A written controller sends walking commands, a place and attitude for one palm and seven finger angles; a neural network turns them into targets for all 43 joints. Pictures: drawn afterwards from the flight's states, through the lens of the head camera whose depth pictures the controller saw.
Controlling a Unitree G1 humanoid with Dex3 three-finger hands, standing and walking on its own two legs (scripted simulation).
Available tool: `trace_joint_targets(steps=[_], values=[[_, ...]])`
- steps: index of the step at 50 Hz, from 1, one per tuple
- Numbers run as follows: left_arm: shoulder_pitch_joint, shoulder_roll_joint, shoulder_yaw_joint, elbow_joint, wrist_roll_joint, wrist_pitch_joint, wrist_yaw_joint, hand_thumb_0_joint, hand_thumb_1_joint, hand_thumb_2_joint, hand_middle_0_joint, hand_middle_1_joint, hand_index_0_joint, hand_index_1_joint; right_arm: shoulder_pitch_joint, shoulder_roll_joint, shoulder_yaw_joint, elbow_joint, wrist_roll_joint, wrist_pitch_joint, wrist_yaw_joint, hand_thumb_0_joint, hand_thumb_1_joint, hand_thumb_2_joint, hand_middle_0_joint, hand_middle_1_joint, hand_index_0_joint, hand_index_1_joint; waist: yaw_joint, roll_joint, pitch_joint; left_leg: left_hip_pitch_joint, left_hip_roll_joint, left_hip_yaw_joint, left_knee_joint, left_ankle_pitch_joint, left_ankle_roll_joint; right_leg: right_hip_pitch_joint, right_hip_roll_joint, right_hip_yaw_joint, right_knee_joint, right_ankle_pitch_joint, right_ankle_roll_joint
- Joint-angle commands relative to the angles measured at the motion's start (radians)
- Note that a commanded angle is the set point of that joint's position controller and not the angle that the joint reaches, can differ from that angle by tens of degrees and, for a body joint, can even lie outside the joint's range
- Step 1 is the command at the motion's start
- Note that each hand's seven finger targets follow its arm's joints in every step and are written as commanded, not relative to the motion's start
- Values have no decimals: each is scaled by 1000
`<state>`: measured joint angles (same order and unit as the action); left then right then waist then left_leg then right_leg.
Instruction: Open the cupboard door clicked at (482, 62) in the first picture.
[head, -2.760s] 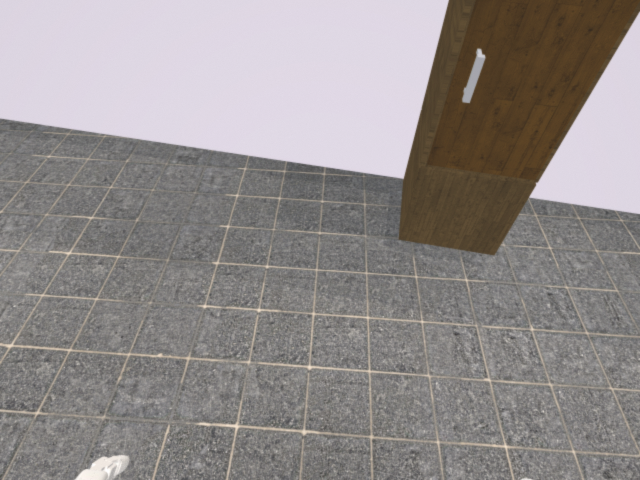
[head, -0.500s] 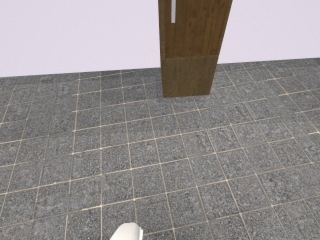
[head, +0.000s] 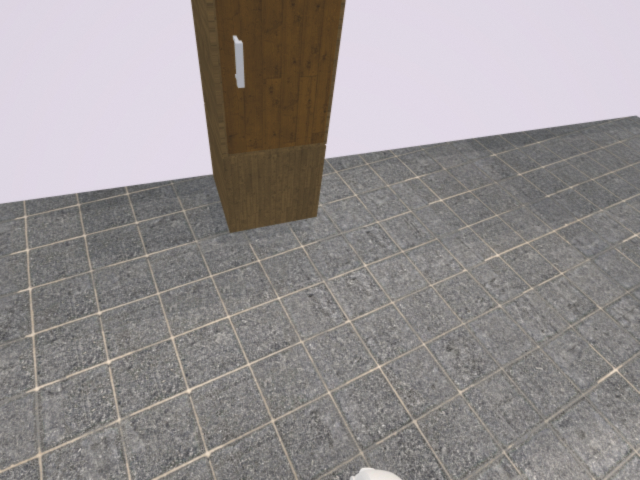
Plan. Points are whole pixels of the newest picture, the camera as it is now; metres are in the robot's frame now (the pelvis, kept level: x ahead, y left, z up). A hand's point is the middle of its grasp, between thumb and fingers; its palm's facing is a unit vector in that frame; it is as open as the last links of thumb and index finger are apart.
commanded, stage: walk to a spot facing it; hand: left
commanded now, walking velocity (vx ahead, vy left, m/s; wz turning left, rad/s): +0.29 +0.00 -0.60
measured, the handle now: (238, 61) +1.16 +0.33 -0.02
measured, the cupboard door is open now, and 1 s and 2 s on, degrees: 0 0 0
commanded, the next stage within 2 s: turn to face it in 1.16 s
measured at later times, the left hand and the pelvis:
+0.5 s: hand (306, 377) +0.32 +0.03 -0.18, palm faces -0.33 -0.93 -0.18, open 7.4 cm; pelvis +0.14 -0.10 -0.02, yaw -18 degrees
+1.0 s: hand (289, 346) +0.38 +0.07 -0.20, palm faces -0.33 -0.94 -0.12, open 7.4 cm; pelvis +0.36 -0.10 -0.01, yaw -24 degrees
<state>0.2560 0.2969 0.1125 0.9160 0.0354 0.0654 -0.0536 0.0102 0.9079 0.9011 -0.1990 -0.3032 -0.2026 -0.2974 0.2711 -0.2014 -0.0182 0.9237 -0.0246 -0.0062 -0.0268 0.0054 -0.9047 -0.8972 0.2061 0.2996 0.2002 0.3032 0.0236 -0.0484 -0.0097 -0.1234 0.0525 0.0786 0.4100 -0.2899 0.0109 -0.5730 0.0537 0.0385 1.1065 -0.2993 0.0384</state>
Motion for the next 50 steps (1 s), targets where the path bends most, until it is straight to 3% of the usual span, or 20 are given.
trace_joint_targets(steps=[1, 7, 12, 14, 16, 17, 18, 19, 21, 23, 26, 30, 37, 40, 41, 42, 43, 44, 47, 50], values=[[-80, 16, -6, -85, 2, -31, -10, 0, 900, 900, -200, -300, -200, -300, 46, -149, -42, -44, 5, -51, -11, 0, -900, -900, 200, 300, 200, 300, -28, 200, 119, 28, 230, -129, -237, -69, 77, -203, -88, -16, 114, 92, 23], [-224, -19, -27, -117, -1, -36, -17, 0, 900, 900, -200, -300, -200, -300, 202, -144, -47, 27, 1, -66, -9, 0, -900, -900, 200, 300, 200, 300, -81, 192, 164, 166, 295, -54, -214, 169, 122, -264, -155, -77, -82, 81, 29], [-308, -47, -43, -123, -6, -51, -19, 0, 900, 900, -200, -300, -200, -300, 243, -157, -56, 69, -12, -62, -2, 0, -900, -900, 200, 300, 200, 300, -107, 218, 155, 167, 299, 71, -149, 328, 98, -88, -129, -163, -348, 32, -15], [-266, -42, -41, -109, -6, -63, -16, 0, 900, 900, -200, -300, -200, -300, 228, -171, -61, 77, -11, -63, 0, 0, -900, -900, 200, 300, 200, 300, -78, 218, 117, 173, 306, 126, -58, 544, 82, 29, -91, -193, -431, 3, -50], [-63, 1, -27, -46, -5, -83, -6, 0, 900, 900, -200, -300, -200, -300, 200, -199, -66, 74, 0, -63, 4, 0, -900, -900, 200, 300, 200, 300, 24, 174, -16, 135, 270, 201, 226, 787, 37, 330, -24, -231, -552, 34, -91], [94, 78, -8, 7, 0, -98, 6, 0, 900, 900, -200, -300, -200, -300, 202, -181, -59, 64, 10, -61, 17, 0, -900, -900, 200, 300, 200, 300, 94, 77, -128, -98, 253, 214, 457, 644, -11, 673, -79, -156, -586, 111, -129], [235, 201, 24, 40, -5, -108, 26, 0, 900, 900, -200, -300, -200, -300, 214, -101, -38, 29, 24, -62, 25, 0, -900, -900, 200, 300, 200, 300, 138, -168, -284, -421, 98, 200, 761, -161, -69, 967, -386, 288, -634, 149, -228], [264, 252, 35, 55, -32, -97, 39, 0, 900, 900, -200, -300, -200, -300, 111, -86, -35, -19, 27, -63, 15, 0, -900, -900, 200, 300, 200, 300, 140, -202, -311, -555, 49, 54, 966, -332, -58, 979, -491, 526, -732, 293, -288], [127, 188, 15, 21, -32, -98, 46, 0, 900, 900, -200, -300, -200, -300, 35, -103, -47, -11, 21, -61, 17, 0, -900, -900, 200, 300, 200, 300, 96, -93, -139, -559, 121, -38, 1005, -148, -45, 700, -442, 409, -809, 144, -267], [-9, 101, -15, 2, -27, -109, 54, 0, 900, 900, -200, -300, -200, -300, 51, -86, -47, 23, 4, -43, 18, 0, -900, -900, 200, 300, 200, 300, 7, 34, -3, -470, 161, -53, 898, -55, -48, 443, -375, 241, -841, 166, -230], [-42, 55, -33, 17, -16, -127, 56, 0, 900, 900, -200, -300, -200, -300, 143, -40, -43, 63, -6, -12, 23, 0, -900, -900, 200, 300, 200, 300, -65, -2, 27, -393, 138, -23, 783, 6, -65, 298, -292, 86, -869, 247, -198], [3, 16, -38, 51, -18, -139, 55, 0, 900, 900, -200, -300, -200, -300, 85, -33, -48, 43, -9, -10, 37, 0, -900, -900, 200, 300, 200, 300, -58, -70, 52, -444, 127, -11, 642, 109, -76, 318, -249, 62, -913, 159, -201], [111, 31, -46, 104, -10, -148, 66, 0, 900, 900, -200, -300, -200, -300, -138, -28, -43, -28, 0, -38, 59, 0, -900, -900, 200, 300, 200, 300, 6, -32, 116, -422, 102, 2, 311, 85, -51, 429, -304, 133, -894, 182, -220], [120, 45, -40, 115, -13, -143, 67, 0, 900, 900, -200, -300, -200, -300, -106, -42, -46, -12, -1, -53, 54, 0, -900, -900, 200, 300, 200, 300, -16, -9, 90, -268, 49, 49, 177, 66, -30, 444, -282, 113, -801, 284, -197], [110, 44, -39, 117, -17, -142, 67, 0, 900, 900, -200, -300, -200, -300, -19, -59, -52, 20, -4, -59, 46, 0, -900, -900, 200, 300, 200, 300, -60, 25, 54, -114, 26, 62, 111, 93, -22, 396, -246, 77, -686, 351, -176], [112, 16, -40, 116, -21, -142, 62, 0, 900, 900, -200, -300, -200, -300, 123, -117, -66, 64, -9, -68, 36, 0, -900, -900, 200, 300, 200, 300, -115, 147, -25, 124, 74, -18, 53, 96, 8, 284, -176, 24, -455, 363, -140], [151, -40, -48, 102, -33, -139, 51, 0, 900, 900, -200, -300, -200, -300, 262, -229, -91, 95, -23, -74, 26, 0, -900, -900, 200, 300, 200, 300, -142, 382, -132, 332, 347, -352, -37, 88, 101, 67, -46, -120, -133, 27, -81], [114, -32, -54, 78, -24, -145, 53, 0, 900, 900, -200, -300, -200, -300, 301, -244, -87, 107, -11, -61, 20, 0, -900, -900, 200, 300, 200, 300, -147, 388, -124, 339, 456, -494, -141, 87, 161, -48, -25, -71, 67, -258, -76], [32, -35, -41, 102, -11, -127, 39, 0, 900, 900, -200, -300, -200, -300, 110, -95, -48, 74, 0, -70, 11, 0, -900, -900, 200, 300, 200, 300, -79, 124, 76, 37, 377, -290, -208, 50, 114, -66, -153, -22, 157, -59, -65], [115, -103, -41, 133, -3, -85, 37, 0, 900, 900, -200, -300, -200, -300, 74, -53, -39, 84, 2, -82, 5, 0, -900, -900, 200, 300, 200, 300, -16, 133, 84, -66, 295, -57, -222, 113, 58, -2, -158, -31, 137, 50, -44]])
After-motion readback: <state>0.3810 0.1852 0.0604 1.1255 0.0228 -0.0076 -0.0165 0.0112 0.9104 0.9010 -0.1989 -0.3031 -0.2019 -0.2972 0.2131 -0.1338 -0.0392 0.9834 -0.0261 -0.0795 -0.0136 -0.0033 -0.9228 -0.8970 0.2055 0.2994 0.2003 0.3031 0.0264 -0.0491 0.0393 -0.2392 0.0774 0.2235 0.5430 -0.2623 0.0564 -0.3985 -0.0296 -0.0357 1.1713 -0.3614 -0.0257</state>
